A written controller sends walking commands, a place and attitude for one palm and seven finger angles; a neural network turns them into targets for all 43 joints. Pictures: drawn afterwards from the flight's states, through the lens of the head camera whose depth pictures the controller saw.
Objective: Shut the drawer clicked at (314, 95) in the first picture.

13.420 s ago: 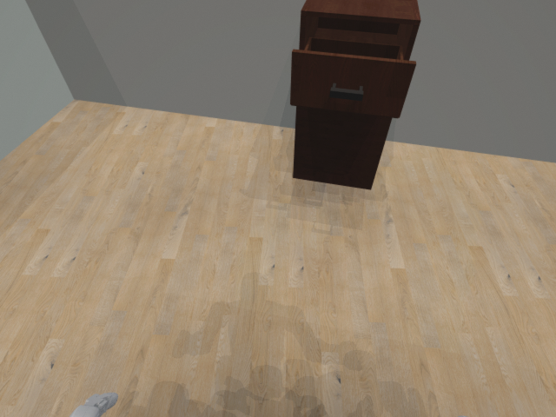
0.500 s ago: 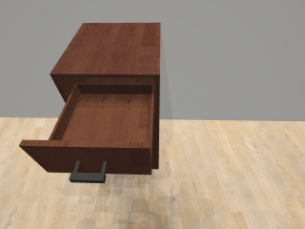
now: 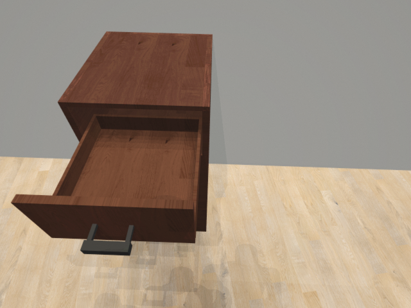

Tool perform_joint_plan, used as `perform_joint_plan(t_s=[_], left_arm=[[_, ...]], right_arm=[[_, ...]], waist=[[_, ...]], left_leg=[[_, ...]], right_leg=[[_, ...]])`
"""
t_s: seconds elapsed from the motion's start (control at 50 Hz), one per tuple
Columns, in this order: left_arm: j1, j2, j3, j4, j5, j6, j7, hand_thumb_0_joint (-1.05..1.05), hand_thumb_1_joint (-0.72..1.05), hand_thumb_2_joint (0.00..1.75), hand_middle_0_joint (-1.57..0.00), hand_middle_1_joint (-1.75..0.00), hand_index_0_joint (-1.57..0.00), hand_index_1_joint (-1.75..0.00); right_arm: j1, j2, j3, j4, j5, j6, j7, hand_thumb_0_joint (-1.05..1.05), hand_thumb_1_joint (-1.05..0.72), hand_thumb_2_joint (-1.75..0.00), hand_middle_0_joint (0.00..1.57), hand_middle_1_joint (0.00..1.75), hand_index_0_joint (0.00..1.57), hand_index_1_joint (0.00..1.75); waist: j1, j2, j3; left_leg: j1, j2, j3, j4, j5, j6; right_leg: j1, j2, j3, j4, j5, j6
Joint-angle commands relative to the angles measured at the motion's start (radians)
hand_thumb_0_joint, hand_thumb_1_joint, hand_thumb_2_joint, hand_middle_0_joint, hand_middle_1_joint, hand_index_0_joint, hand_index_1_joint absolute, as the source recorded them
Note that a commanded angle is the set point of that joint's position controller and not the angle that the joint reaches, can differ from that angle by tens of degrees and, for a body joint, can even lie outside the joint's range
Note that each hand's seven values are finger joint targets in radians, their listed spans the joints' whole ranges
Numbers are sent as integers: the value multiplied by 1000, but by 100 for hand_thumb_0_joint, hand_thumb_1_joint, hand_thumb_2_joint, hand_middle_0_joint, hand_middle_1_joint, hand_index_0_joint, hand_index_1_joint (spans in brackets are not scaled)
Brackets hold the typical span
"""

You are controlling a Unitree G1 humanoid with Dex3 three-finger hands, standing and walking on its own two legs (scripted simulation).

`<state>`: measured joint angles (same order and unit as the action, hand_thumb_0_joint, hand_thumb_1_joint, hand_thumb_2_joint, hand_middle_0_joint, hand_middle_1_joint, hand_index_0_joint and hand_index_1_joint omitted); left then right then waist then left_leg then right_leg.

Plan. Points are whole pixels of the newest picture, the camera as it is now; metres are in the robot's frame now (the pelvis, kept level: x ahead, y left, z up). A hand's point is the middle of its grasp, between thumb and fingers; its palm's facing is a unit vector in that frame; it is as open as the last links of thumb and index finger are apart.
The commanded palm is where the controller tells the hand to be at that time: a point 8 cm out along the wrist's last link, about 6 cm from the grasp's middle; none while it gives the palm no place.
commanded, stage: come to a stop and stand still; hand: left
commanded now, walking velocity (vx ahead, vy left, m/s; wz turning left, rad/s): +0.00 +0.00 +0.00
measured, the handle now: (109, 238) +0.26 +0.23 -0.06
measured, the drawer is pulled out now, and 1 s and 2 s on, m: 0.30 0.30 0.30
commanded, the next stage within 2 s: look again from close up in 0.30 s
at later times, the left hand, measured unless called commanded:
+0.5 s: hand out of the picture -0.02 +0.16 -0.18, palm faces +0.01 -0.98 -0.18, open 7.4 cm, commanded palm none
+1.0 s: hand out of the picture +0.04 +0.23 -0.18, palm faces -0.02 -0.98 -0.20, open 7.4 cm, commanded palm none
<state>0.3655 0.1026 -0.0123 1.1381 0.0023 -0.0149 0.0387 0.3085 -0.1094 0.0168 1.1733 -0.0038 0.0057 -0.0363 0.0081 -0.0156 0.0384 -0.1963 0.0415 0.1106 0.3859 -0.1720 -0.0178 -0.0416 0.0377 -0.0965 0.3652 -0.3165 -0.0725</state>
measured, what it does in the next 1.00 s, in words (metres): shifts its weight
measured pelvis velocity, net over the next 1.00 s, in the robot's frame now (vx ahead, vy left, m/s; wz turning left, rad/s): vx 0.01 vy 0.06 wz -0.03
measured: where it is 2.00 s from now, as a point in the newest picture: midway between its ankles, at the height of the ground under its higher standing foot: outside the picture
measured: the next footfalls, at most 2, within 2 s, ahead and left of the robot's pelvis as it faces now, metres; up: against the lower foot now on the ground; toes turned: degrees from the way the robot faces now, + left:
none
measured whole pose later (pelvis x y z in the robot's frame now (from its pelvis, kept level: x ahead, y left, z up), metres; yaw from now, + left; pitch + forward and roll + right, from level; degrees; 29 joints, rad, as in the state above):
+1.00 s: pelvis +0.01 +0.06 -0.01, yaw -2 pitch +0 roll +0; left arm 0.30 0.18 -0.02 1.00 0.01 0.01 0.04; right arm 0.29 -0.16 0.02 1.06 -0.01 -0.02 -0.03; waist 0.01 -0.02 0.03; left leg -0.24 -0.03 0.11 0.50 -0.27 0.06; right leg -0.10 -0.03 -0.04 0.47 -0.38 0.00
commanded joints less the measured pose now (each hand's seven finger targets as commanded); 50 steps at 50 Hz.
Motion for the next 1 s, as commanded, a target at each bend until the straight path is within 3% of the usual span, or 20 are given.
perform_joint_plan(t_s=[0.0,0.2,0.36,0.38,0.4,0.42,0.44,0.46,0.48,0.5,0.54,0.56,0.64,0.66,0.74,0.76,0.78,0.84,0.86,0.98], left_arm=[[117,89,19,-4,4,-11,12,0,90,90,-20,-30,-20,-30],[139,80,17,9,8,-12,13,0,90,90,-20,-30,-20,-30],[133,94,19,7,8,-11,14,0,90,90,-20,-30,-20,-30],[149,116,10,0,33,-51,51,0,90,90,-20,-30,-20,-30],[121,166,27,-46,27,-55,41,0,90,90,-20,-30,-20,-30],[76,149,18,-64,25,-53,31,0,90,90,-20,-30,-20,-30],[69,149,15,-67,22,-55,27,0,90,90,-20,-30,-20,-30],[56,153,17,-89,21,-55,26,0,90,90,-20,-30,-20,-30],[61,149,17,-102,15,-54,26,0,90,90,-20,-30,-20,-30],[57,135,17,-111,13,-50,29,0,90,90,-20,-30,-20,-30],[73,117,18,-128,12,-33,30,0,90,90,-20,-30,-20,-30],[73,125,17,-131,14,-23,27,0,90,90,-20,-30,-20,-30],[45,132,15,-148,13,1,22,0,90,90,-20,-30,-20,-30],[44,132,16,-153,15,5,20,0,90,90,-20,-30,-20,-30],[29,145,15,-166,11,10,16,0,90,90,-20,-30,-20,-30],[22,147,15,-171,12,13,14,0,90,90,-20,-30,-20,-30],[33,153,15,-171,11,11,14,0,90,90,-20,-30,-20,-30],[29,158,15,-171,9,10,14,0,90,90,-20,-30,-20,-30],[24,159,13,-171,8,10,12,0,90,90,-20,-30,-20,-30],[28,161,12,-159,9,7,10,0,90,90,-20,-30,-20,-30]], right_arm=[[40,-77,-12,-25,-3,-15,-8,0,-90,-90,20,30,20,30],[29,-80,-10,-28,-5,-19,-11,0,-90,-90,20,30,20,30],[15,-93,-8,-33,-3,-21,-13,0,-90,-90,20,30,20,30],[-87,-128,-14,-119,0,-40,5,0,-90,-90,20,30,20,30],[-41,-76,-17,-153,-2,-23,13,0,-90,-90,20,30,20,30],[-14,-86,-27,-146,-8,-19,10,0,-90,-90,20,30,20,30],[13,-71,-23,-140,-7,-21,14,0,-90,-90,20,30,20,30],[40,-84,-23,-144,-9,-27,16,0,-90,-90,20,30,20,30],[58,-104,-25,-151,-8,-29,13,0,-90,-90,20,30,20,30],[63,-124,-30,-154,-8,-34,8,0,-90,-90,20,30,20,30],[44,-141,-30,-161,-7,-37,1,0,-90,-90,20,30,20,30],[34,-140,-27,-159,-8,-39,-1,0,-90,-90,20,30,20,30],[4,-137,-21,-169,-9,-27,1,0,-90,-90,20,30,20,30],[5,-139,-21,-169,-13,-30,2,0,-90,-90,20,30,20,30],[8,-149,-20,-169,-12,-30,4,0,-90,-90,20,30,20,30],[12,-155,-19,-167,-14,-35,5,0,-90,-90,20,30,20,30],[13,-157,-17,-164,-13,-36,4,0,-90,-90,20,30,20,30],[18,-161,-17,-163,-10,-39,3,0,-90,-90,20,30,20,30],[18,-163,-17,-160,-10,-41,3,0,-90,-90,20,30,20,30],[23,-161,-16,-142,-5,-42,4,0,-90,-90,20,30,20,30]], waist=[[1,-14,51],[1,-5,53],[1,-14,45],[18,10,101],[-26,-47,72],[-47,40,51],[-56,-16,2],[-54,-33,-61],[-55,-100,-118],[-50,-117,-131],[-26,-52,-98],[-14,43,-68],[-3,10,60],[6,51,69],[6,14,46],[7,70,40],[12,71,7],[9,38,-39],[9,56,-32],[5,-1,-19]], left_leg=[[65,70,-95,-9,138,32],[88,73,-99,-9,177,40],[86,67,-90,5,207,41],[-44,55,-19,277,186,17],[-128,12,-84,308,-145,40],[-118,11,-71,295,-168,52],[-108,17,-59,256,-143,43],[-63,0,-43,208,-64,42],[-32,4,-69,194,6,52],[-6,30,-90,189,112,64],[9,62,-113,199,241,74],[10,62,-111,190,285,79],[-87,68,-162,118,144,83],[-82,70,-168,102,168,89],[-70,68,-188,65,110,94],[-56,72,-196,47,151,97],[-34,79,-204,46,183,101],[17,82,-203,45,238,102],[23,83,-201,33,246,102],[44,73,-185,26,242,96]], right_leg=[[-124,-168,133,-77,386,65],[-123,-165,128,-71,386,59],[-92,-167,122,-59,479,72],[-185,-226,212,-54,944,139],[-112,-261,200,-7,978,104],[-107,-258,169,21,941,42],[-85,-227,148,27,832,1],[-41,-201,140,89,895,-5],[-18,-186,129,130,864,1],[-41,-170,121,148,795,9],[-93,-146,131,133,613,16],[-112,-137,135,134,537,21],[-163,-110,137,70,198,12],[-167,-108,135,75,181,15],[-160,-108,133,56,86,19],[-156,-105,129,70,84,20],[-143,-106,121,70,82,24],[-125,-115,117,62,107,30],[-128,-113,118,63,101,31],[-131,-132,127,32,141,37]])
